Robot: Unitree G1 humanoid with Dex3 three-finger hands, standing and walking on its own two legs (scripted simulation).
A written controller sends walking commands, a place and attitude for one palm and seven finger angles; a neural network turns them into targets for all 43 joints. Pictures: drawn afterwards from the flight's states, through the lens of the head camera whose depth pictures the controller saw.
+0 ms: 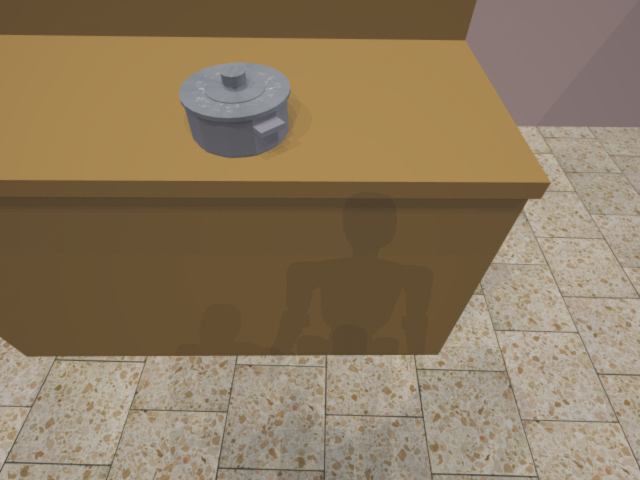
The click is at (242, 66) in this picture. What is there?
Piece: lid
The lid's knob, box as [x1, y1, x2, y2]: [220, 65, 245, 87]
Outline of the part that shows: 242,67 233,65 222,68 220,71 222,83 230,87 242,85 245,82 244,69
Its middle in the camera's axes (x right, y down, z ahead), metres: -0.16 -0.29 +0.70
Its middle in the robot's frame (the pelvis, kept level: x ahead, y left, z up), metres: +0.73 +0.20 +0.13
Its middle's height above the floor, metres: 0.91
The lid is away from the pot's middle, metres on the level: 0.00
